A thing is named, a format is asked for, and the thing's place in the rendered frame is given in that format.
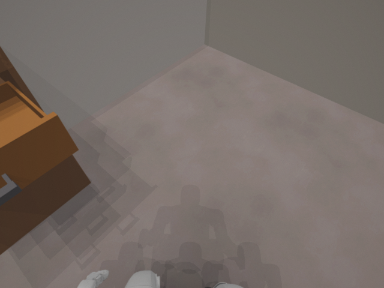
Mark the cabinet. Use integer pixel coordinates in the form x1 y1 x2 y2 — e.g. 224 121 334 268
0 47 91 255

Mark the handle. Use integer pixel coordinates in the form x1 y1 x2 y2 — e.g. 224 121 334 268
0 173 22 206

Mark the robot left hand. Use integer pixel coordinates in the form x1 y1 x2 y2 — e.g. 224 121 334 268
77 270 109 288

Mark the robot left thigh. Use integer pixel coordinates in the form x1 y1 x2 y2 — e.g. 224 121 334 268
125 271 160 288

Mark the drawer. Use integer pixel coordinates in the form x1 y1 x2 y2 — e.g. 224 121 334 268
0 81 79 189

